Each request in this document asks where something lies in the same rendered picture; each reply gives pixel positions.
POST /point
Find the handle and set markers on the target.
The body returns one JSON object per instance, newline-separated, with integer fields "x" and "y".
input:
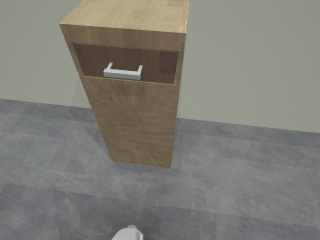
{"x": 124, "y": 74}

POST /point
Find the robot left thigh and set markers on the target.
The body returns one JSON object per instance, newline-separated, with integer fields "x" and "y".
{"x": 129, "y": 233}

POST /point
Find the cabinet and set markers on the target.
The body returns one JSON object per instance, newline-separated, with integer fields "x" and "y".
{"x": 137, "y": 119}

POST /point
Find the drawer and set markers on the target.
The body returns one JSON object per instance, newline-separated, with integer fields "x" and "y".
{"x": 158, "y": 65}

